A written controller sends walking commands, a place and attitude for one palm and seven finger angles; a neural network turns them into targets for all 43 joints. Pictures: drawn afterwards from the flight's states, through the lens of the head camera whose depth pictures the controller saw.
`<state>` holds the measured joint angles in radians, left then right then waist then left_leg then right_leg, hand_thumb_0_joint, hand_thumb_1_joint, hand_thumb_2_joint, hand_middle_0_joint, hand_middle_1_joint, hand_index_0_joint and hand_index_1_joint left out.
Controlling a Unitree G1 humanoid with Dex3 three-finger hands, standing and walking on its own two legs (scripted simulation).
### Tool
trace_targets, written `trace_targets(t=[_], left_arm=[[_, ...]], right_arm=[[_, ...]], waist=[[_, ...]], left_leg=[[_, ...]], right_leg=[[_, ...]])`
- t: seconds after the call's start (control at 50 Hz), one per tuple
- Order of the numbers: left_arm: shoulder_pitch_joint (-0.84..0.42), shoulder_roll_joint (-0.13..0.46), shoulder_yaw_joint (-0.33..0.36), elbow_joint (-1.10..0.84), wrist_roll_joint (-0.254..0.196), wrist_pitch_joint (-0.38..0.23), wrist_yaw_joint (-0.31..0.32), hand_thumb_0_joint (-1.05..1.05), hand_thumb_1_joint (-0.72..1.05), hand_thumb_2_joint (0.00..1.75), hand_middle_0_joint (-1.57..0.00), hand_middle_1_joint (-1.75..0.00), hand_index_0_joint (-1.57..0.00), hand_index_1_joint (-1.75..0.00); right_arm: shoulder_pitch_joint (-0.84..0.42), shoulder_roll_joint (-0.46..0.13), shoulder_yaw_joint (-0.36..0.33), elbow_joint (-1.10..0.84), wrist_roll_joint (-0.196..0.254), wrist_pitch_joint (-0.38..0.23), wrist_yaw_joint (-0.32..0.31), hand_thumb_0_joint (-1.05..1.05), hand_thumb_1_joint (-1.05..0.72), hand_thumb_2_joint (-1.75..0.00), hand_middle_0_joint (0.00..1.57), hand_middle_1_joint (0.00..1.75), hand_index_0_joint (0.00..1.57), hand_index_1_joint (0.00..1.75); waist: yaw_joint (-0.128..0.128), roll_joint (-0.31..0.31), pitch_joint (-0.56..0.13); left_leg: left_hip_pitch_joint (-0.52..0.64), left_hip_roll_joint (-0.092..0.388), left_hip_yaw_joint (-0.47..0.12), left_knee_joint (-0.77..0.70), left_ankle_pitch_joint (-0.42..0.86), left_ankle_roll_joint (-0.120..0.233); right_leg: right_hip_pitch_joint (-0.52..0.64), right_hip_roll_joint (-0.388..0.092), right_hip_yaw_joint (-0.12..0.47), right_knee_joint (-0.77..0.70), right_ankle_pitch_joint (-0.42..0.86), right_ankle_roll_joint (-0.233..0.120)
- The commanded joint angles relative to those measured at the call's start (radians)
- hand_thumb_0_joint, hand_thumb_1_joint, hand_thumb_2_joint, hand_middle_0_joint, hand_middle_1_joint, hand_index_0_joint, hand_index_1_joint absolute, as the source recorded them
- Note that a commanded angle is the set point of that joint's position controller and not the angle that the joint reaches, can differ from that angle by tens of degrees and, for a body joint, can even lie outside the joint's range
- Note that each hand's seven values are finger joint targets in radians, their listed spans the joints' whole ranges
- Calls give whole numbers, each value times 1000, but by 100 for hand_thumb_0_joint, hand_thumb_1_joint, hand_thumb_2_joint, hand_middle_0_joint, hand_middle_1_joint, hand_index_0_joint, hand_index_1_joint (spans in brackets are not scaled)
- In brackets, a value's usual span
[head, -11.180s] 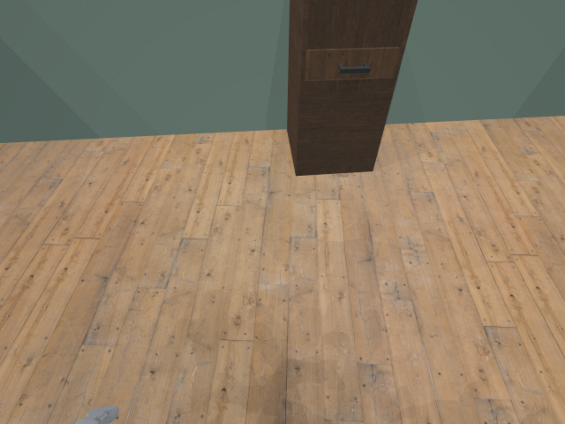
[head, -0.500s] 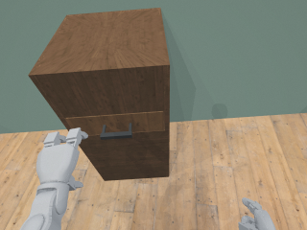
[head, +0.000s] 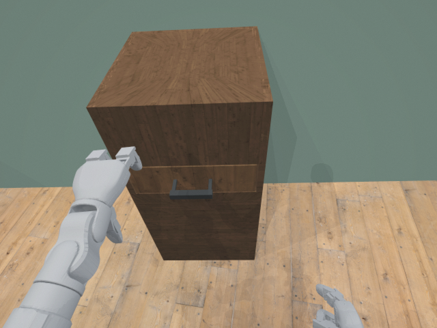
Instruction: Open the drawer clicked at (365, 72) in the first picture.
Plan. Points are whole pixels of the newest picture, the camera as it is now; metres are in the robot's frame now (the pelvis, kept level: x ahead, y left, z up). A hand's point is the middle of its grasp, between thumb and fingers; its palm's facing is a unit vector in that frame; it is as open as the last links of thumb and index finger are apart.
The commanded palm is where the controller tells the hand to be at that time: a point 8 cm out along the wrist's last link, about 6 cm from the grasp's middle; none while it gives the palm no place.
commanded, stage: raise the hand with hooked fingers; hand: left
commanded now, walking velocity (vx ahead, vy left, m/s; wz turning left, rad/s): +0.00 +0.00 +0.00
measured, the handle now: (191, 188) +0.52 +0.17 -0.16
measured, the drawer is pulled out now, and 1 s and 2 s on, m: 0.00 0.00 0.00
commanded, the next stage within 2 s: move the hooked fingers above the handle in 0.26 s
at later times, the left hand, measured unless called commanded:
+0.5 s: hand (135, 201) +0.32 +0.21 +0.06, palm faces +0.00 -0.08 -1.00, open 13.8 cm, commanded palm +0.30 +0.22 +0.11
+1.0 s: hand (162, 197) +0.37 +0.19 +0.00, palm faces -0.03 -0.05 -1.00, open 13.8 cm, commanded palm +0.36 +0.20 +0.05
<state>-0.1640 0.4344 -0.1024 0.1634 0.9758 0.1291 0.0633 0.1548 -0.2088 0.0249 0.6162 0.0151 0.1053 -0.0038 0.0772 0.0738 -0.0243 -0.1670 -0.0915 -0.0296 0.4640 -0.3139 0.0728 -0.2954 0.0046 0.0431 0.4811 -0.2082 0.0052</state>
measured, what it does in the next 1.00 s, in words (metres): stands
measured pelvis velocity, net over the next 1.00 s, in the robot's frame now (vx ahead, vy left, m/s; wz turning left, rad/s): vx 0.00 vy -0.04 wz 0.00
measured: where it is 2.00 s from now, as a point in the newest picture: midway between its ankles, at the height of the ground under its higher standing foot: outside the picture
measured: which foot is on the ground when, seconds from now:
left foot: down 0.00-1.00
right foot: down 0.00-1.00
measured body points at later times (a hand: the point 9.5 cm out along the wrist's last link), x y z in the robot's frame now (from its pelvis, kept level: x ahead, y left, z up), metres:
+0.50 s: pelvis +0.01 -0.02 +0.00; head +0.03 -0.05 +0.45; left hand +0.31 +0.21 +0.11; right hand +0.20 -0.24 -0.12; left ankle -0.05 +0.07 -0.74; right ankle +0.03 -0.13 -0.74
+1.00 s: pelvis +0.00 -0.04 -0.02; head +0.06 -0.06 +0.43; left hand +0.37 +0.19 +0.05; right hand +0.13 -0.29 -0.15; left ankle -0.05 +0.07 -0.74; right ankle +0.03 -0.13 -0.74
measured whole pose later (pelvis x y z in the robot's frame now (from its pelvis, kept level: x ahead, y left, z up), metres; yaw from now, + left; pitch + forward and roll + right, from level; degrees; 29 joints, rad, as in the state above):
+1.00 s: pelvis +0.00 -0.04 -0.02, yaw +0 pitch +11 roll +1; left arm -0.36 0.38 -0.08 0.59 1.06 -0.04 0.31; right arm 0.21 -0.25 -0.06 0.67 0.01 0.07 -0.04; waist 0.01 0.04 -0.09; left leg -0.45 -0.06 -0.03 0.64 -0.39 0.03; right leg -0.59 0.04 0.03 0.66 -0.27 -0.04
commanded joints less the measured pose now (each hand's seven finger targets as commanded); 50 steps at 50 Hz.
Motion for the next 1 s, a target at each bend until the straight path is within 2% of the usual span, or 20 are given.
trace_targets(t=[0.0,0.06,0.12,0.2,0.28,0.32,0.42,0.44,0.52,0.6,0.62,0.68,0.7,0.76,0.78,0.84,0.86,0.88,0.9,0.98], left_arm=[[-207,177,116,-268,2,-87,20,0,-50,30,-30,-120,-30,-120],[-220,197,151,-303,3,-129,64,0,-50,30,-30,-120,-30,-120],[-255,219,180,-321,17,-144,121,0,-50,30,-30,-120,-30,-120],[-235,201,172,-276,13,-113,162,0,-50,30,-30,-120,-30,-120],[-216,153,105,-264,5,-62,151,0,-50,30,-30,-120,-30,-120],[-190,132,81,-230,-2,-36,127,0,-50,30,-30,-120,-30,-120],[-199,158,97,-133,8,-29,89,0,-50,30,-30,-120,-30,-120],[-206,189,127,-111,13,-38,90,0,-50,30,-30,-120,-30,-120],[-274,217,160,-117,41,-102,126,0,-50,30,-30,-120,-30,-120],[-316,243,203,-74,53,-150,186,0,-50,30,-30,-120,-30,-120],[-326,214,177,-54,53,-153,200,0,-50,30,-30,-120,-30,-120],[-356,172,139,11,57,-148,228,0,-50,30,-30,-120,-30,-120],[-367,156,128,50,55,-140,231,0,-50,30,-30,-120,-30,-120],[-418,135,88,112,54,-129,234,0,-50,30,-30,-120,-30,-120],[-454,150,91,120,61,-133,236,0,-50,30,-30,-120,-30,-120],[-492,166,105,165,71,-145,247,0,-50,30,-30,-120,-30,-120],[-502,147,91,182,71,-152,252,0,-50,30,-30,-120,-30,-120],[-535,173,114,194,76,-163,263,0,-50,30,-30,-120,-30,-120],[-524,209,156,211,80,-171,277,0,-50,30,-30,-120,-30,-120],[-551,157,134,290,102,-179,336,0,-50,30,-30,-120,-30,-120]], right_arm=[[-95,-149,-64,-158,-14,-53,-4,0,-90,-90,20,30,20,30],[-87,-145,-68,-146,-16,-60,-2,0,-90,-90,20,30,20,30],[-87,-141,-73,-132,-14,-68,-2,0,-90,-90,20,30,20,30],[-86,-144,-81,-120,-4,-72,-3,0,-90,-90,20,30,20,30],[-96,-146,-83,-116,1,-65,-4,0,-90,-90,20,30,20,30],[-97,-147,-76,-117,2,-60,-5,0,-90,-90,20,30,20,30],[-95,-154,-68,-117,-1,-47,-18,0,-90,-90,20,30,20,30],[-97,-155,-68,-116,0,-43,-23,0,-90,-90,20,30,20,30],[-91,-141,-72,-124,-10,-53,-33,0,-90,-90,20,30,20,30],[-71,-136,-83,-112,-12,-66,-42,0,-90,-90,20,30,20,30],[-67,-132,-85,-111,-11,-69,-43,0,-90,-90,20,30,20,30],[-52,-135,-95,-96,-6,-75,-42,0,-90,-90,20,30,20,30],[-41,-138,-98,-91,-4,-75,-42,0,-90,-90,20,30,20,30],[-23,-146,-103,-85,-1,-76,-45,0,-90,-90,20,30,20,30],[-16,-150,-106,-80,-2,-75,-47,0,-90,-90,20,30,20,30],[8,-153,-113,-74,-6,-72,-50,0,-90,-90,20,30,20,30],[16,-151,-113,-74,-7,-71,-50,0,-90,-90,20,30,20,30],[29,-153,-116,-67,-8,-71,-50,0,-90,-90,20,30,20,30],[36,-157,-120,-66,-11,-69,-50,0,-90,-90,20,30,20,30],[63,-145,-125,-57,-11,-67,-38,0,-90,-90,20,30,20,30]], waist=[[11,-27,-237],[16,-31,-233],[19,12,-240],[16,6,-256],[1,-5,-253],[-5,-55,-238],[-9,-146,-196],[-5,-145,-194],[9,-87,-276],[3,-50,-310],[-4,-42,-308],[-28,-49,-308],[-41,-84,-303],[-56,-100,-318],[-61,-93,-334],[-63,-106,-380],[-65,-98,-384],[-68,-97,-393],[-56,-95,-407],[-63,-53,-417]], left_leg=[[-20,89,-46,-70,494,-102],[-27,83,-49,-69,486,-105],[-30,80,-55,-72,471,-115],[-35,70,-40,-70,443,-115],[-31,63,-17,-64,451,-108],[-49,63,-13,-69,431,-98],[-118,50,16,-63,349,-66],[-139,48,22,-63,319,-60],[-147,32,24,-31,319,-52],[-174,26,27,2,311,-52],[-182,26,33,10,307,-50],[-199,28,39,41,309,-50],[-214,28,38,47,291,-48],[-238,28,43,67,267,-45],[-244,26,40,76,262,-45],[-261,25,39,102,270,-41],[-271,25,39,108,271,-41],[-278,27,35,116,280,-41],[-295,25,31,122,286,-42],[-323,28,33,149,305,-49]], right_leg=[[189,24,-42,-6,191,-70],[181,23,-36,-7,195,-73],[168,25,-36,0,180,-76],[170,29,-32,-5,177,-77],[176,20,-34,-13,206,-72],[187,19,-36,-18,205,-69],[203,14,-18,-22,218,-61],[206,13,-12,-20,205,-60],[226,7,12,9,228,-61],[199,10,35,30,249,-61],[188,4,33,35,254,-59],[134,7,24,55,267,-56],[121,9,21,54,250,-52],[98,5,13,69,233,-47],[89,6,12,77,227,-48],[86,5,13,100,245,-46],[82,4,11,107,254,-46],[73,6,10,119,264,-48],[82,8,15,129,268,-50],[19,14,-2,167,270,-56]])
